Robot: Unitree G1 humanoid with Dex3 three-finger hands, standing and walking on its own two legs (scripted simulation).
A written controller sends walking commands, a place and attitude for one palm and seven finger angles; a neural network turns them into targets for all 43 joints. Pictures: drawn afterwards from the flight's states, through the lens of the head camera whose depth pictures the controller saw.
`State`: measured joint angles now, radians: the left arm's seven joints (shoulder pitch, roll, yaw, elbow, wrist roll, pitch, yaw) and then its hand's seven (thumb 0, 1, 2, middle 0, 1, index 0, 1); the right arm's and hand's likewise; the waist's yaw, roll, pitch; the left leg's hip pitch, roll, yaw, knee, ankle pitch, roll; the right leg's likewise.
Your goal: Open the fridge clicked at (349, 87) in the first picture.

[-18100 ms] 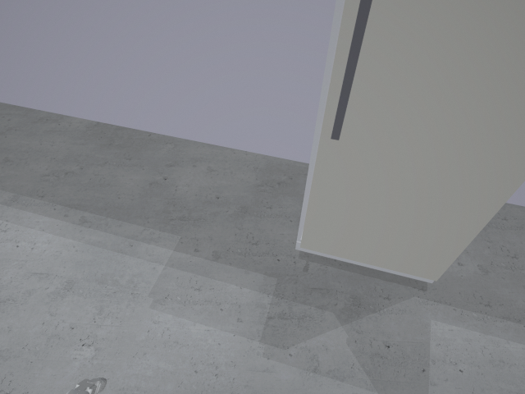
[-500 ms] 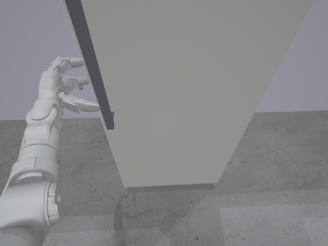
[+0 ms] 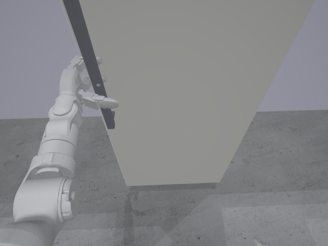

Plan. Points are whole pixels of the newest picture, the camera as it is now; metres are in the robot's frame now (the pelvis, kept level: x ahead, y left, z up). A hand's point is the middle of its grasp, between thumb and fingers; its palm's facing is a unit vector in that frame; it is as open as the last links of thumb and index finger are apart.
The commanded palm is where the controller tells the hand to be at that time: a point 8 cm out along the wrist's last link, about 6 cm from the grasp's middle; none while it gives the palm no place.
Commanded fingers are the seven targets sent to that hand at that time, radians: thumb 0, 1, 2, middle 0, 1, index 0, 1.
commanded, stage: slide the fingers in behind the handle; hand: left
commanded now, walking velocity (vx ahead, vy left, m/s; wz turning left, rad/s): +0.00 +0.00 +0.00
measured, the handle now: (92, 56) +0.51 +0.18 +0.21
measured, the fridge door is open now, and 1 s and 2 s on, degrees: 0 0 0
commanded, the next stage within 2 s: grip the handle and tug to test in 0.82 s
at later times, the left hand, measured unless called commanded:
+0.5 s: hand (104, 83) +0.47 +0.15 +0.16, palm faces +0.08 -1.00 -0.02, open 14.0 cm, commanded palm +0.44 +0.21 +0.16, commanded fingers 0.00 -0.50 0.30 -0.30 -1.20 -0.30 -1.20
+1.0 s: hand (103, 83) +0.46 +0.16 +0.16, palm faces +0.07 -1.00 -0.01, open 13.9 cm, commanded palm +0.44 +0.20 +0.16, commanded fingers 0.00 -0.27 0.40 -0.32 -1.23 -0.32 -1.23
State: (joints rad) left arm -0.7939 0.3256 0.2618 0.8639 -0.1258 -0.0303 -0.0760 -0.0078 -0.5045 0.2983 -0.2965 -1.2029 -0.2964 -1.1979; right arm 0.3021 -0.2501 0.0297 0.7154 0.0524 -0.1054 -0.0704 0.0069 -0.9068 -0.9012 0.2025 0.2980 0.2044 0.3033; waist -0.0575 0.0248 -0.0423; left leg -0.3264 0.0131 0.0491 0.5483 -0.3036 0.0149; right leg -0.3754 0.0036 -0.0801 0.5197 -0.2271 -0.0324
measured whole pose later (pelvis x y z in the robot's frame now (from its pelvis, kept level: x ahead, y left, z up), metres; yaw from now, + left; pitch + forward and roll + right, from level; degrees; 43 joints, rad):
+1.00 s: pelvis +0.00 +0.00 +0.00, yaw +0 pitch +5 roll +0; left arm -0.81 0.32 0.26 0.89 -0.12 -0.05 -0.07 -0.01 -0.49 0.30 -0.30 -1.20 -0.30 -1.20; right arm 0.32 -0.26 0.02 0.72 0.05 -0.10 -0.07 0.01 -0.91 -0.90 0.20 0.30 0.20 0.30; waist -0.07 0.03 -0.06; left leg -0.33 0.02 0.05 0.55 -0.31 0.01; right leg -0.38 0.01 -0.07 0.52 -0.23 -0.04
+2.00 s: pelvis -0.01 -0.01 +0.00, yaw +1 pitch +5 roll +0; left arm -0.85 0.32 0.23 0.94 -0.13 -0.07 -0.04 0.01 0.72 0.82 -0.41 -1.40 -0.40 -1.40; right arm 0.31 -0.26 0.02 0.75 0.05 -0.13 -0.07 0.01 -0.91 -0.90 0.20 0.30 0.20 0.30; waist -0.06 0.02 -0.04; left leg -0.34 0.01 0.03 0.55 -0.29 0.01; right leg -0.39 0.01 -0.09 0.52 -0.22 -0.04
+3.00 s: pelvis +0.06 +0.00 +0.01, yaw -5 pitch +2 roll +0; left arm -0.12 0.18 0.20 -0.04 -0.18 0.24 -0.02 0.01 0.75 0.76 -0.26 -1.33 -0.24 -1.32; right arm 0.24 -0.23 0.01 0.61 0.06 0.00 -0.05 0.01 -0.91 -0.90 0.20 0.30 0.20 0.30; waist -0.01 0.05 -0.10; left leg -0.11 0.02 0.07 0.43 -0.31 0.00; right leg -0.19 0.03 0.00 0.41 -0.25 -0.02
